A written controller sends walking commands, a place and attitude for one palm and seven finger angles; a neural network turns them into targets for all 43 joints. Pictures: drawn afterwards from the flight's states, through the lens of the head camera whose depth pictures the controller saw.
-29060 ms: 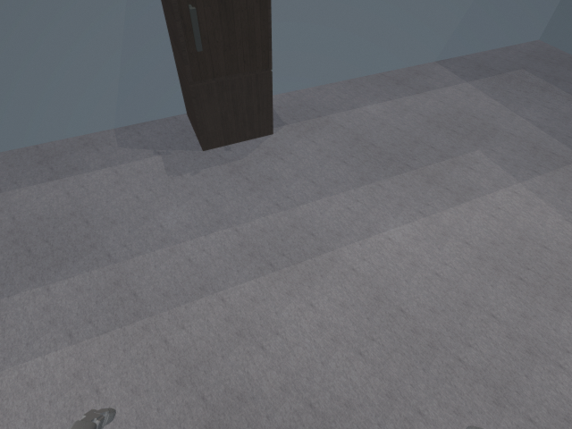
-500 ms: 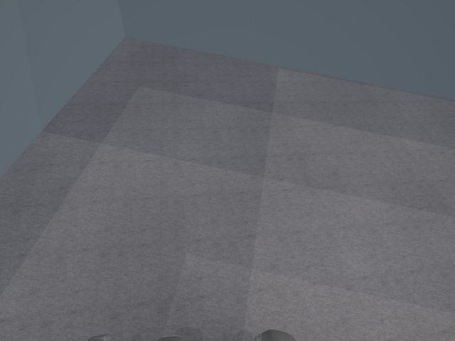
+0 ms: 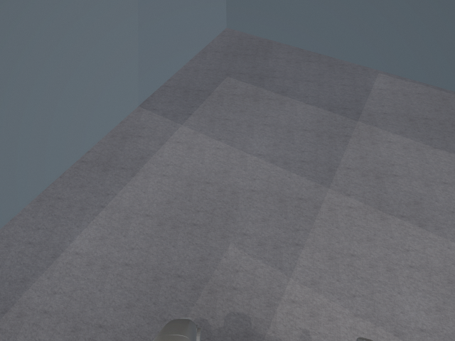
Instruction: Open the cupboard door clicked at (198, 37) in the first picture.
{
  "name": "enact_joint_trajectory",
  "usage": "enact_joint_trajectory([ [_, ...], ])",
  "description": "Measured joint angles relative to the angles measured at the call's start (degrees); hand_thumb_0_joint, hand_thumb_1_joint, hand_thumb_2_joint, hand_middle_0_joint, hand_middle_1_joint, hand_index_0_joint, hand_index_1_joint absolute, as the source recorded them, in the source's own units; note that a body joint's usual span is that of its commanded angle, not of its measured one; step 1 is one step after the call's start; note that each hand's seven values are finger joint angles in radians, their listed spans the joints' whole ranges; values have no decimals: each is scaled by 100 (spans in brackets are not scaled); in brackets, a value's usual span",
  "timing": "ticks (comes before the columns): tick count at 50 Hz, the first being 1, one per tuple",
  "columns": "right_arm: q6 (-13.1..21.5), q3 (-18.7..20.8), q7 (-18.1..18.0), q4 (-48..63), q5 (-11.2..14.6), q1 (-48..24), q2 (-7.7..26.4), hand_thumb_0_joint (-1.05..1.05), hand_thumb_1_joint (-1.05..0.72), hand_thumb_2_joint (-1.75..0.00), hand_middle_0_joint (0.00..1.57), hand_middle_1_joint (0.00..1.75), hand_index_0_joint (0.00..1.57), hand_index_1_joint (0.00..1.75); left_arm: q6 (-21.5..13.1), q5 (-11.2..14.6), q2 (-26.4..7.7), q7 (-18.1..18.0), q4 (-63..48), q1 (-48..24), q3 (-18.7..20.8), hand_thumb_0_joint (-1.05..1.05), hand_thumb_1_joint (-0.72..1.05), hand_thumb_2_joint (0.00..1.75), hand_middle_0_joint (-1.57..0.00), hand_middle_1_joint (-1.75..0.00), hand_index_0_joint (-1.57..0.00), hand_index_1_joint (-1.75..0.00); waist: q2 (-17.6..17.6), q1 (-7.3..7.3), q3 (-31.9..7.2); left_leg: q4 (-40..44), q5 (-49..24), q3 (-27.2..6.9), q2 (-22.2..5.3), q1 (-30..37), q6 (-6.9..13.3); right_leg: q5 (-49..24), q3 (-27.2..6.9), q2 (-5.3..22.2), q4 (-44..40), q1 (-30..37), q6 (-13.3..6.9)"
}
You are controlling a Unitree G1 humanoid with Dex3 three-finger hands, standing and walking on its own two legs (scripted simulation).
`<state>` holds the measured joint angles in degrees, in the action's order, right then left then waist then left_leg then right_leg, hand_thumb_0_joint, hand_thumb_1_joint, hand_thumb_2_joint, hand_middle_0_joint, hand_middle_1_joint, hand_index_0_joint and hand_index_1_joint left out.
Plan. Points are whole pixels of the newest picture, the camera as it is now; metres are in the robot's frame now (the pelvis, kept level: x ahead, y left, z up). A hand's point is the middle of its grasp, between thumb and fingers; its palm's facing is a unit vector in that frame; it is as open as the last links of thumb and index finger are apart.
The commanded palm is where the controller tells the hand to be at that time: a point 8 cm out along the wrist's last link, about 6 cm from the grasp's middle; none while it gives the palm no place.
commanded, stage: turn to face it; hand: left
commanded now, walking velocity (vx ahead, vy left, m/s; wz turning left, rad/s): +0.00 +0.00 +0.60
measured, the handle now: out of the picture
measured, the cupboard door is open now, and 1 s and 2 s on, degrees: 41 41 41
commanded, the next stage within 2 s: none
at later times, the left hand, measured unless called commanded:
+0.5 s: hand out of the picture +0.05 +0.21 -0.16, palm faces +0.29 -0.90 -0.34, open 7.3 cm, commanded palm none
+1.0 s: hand out of the picture -0.04 +0.19 -0.18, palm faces +0.59 -0.77 -0.25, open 7.4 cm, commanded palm none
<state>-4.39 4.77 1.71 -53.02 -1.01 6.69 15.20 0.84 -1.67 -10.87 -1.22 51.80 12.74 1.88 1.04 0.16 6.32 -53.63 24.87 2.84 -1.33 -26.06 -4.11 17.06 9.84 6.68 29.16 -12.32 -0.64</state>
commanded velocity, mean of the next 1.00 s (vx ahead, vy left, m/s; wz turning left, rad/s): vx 0.00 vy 0.00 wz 0.60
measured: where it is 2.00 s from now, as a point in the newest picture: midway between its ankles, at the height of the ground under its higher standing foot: outside the picture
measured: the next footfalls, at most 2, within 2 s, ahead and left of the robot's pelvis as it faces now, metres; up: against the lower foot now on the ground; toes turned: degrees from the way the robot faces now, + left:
left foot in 0.14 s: +0.03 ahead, +0.14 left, +0.00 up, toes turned +10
right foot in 0.44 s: +0.08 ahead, -0.14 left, +0.00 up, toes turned +13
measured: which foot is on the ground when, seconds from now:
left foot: up 0.00-0.12, down 0.14-0.44, up 0.46-0.80, down 0.82-1.00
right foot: down 0.00-0.12, up 0.14-0.42, down 0.44-0.82, up 0.84-1.00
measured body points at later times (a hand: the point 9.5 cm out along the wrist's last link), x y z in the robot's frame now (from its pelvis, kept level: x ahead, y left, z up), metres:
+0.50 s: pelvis +0.01 -0.04 -0.02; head +0.07 -0.05 +0.43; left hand +0.04 +0.25 -0.13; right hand +0.17 -0.26 -0.17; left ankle -0.03 +0.11 -0.71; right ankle +0.05 -0.14 -0.74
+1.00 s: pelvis +0.02 -0.03 -0.01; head +0.05 +0.02 +0.44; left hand -0.07 +0.23 -0.16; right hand +0.25 -0.19 -0.14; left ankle -0.03 +0.07 -0.74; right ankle +0.09 -0.17 -0.67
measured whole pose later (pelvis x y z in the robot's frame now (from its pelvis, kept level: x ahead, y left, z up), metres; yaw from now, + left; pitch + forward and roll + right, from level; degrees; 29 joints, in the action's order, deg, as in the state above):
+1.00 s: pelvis +0.02 -0.03 -0.01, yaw +36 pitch +1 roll +0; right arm -1.4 2.5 -0.1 -51.5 -1.6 8.1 12.6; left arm 3.8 -1.2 -15.3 -0.6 52.0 9.4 4.0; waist 2.6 -0.4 6.2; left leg -31.2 14.5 0.0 0.6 -17.6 1.2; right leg 25.7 1.7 5.2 62.3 -28.0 4.4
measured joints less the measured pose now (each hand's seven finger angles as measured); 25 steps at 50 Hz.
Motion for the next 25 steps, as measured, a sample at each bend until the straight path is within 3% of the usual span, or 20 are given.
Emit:
enact_joint_trajectory([
  [4, 50, -66, 7, 59, 17, -149, -77, 0, -91, -90, 20, 30, 20, 30, -12, -14, -34, 41, 24, 42, 23, 1, 90, 89, -20, -30, -21, -30, 145, -105, 49, 1199, -92, 178, 13, 571, 72, 210, 286, 147, 306, -58, 58],
  [6, 127, -104, 17, 142, 11, -170, -82, 0, -91, -90, 20, 30, 20, 30, 12, 21, -85, 62, 34, 108, 59, 0, 90, 89, -20, -30, -21, -30, 163, -113, 4, 2000, -736, 215, 26, 943, 171, 431, 432, 221, 690, -192, 125],
  [7, 190, -100, 13, 188, -7, -164, -83, 0, -91, -90, 20, 30, 20, 30, 52, 47, -126, 75, 46, 119, 79, 0, 90, 89, -20, -30, -21, -30, 154, -84, -42, 2109, -1123, 119, 31, 939, 333, 638, 393, 234, 1103, -369, 230],
  [10, 277, -164, -45, 227, -42, -145, -218, 0, -91, -90, 20, 30, 20, 30, 265, 47, -336, 41, 112, -57, 156, 1, 91, 89, -20, -30, -21, -30, 334, -127, 2, 1797, -753, -16, 145, 777, 469, 1334, -322, 77, 2572, -1010, 398],
  [13, 272, -200, -127, 231, -67, -26, -268, 0, -90, -90, 20, 30, 20, 30, 314, 37, -420, 46, 104, -242, 212, 1, 91, 89, -20, -30, -20, -30, 238, -112, -24, 2021, -807, -251, 136, 788, 387, 1102, -658, -103, 3159, -1417, 462],
  [17, 249, -208, -157, 168, -81, 86, -243, 0, -90, -90, 20, 30, 20, 30, 246, 61, -446, 76, -49, -410, 220, 1, 91, 90, -20, -30, -20, -30, 12, -77, -7, 2295, -1023, -526, 111, 832, 309, 895, -877, -226, 2655, -1436, 489],
  [21, 170, -163, -144, 128, -72, 205, -185, 0, -90, -90, 21, 30, 20, 30, 145, 89, -442, 78, -200, -482, 198, 1, 91, 90, -20, -30, -20, -30, -194, 0, -39, 2154, -986, -817, 104, 721, 150, 494, -860, -390, 1221, -892, 466],
  [22, 144, -141, -137, 126, -49, 252, -171, 0, -90, -90, 21, 30, 20, 30, 90, 81, -454, 79, -253, -452, 187, 1, 91, 90, -20, -30, -20, -30, -197, 2, -86, 1997, -910, -875, 143, 631, 111, 245, -833, -392, 698, -673, 387],
  [25, 48, -30, -114, 36, -21, 221, -29, 0, -90, -90, 20, 30, 20, 30, -17, 22, -298, 30, -271, -429, 114, 0, 91, 90, -20, -30, -20, -30, -347, 41, -13, 426, 181, -801, 252, 116, 169, 204, -607, -337, 725, -565, 40],
])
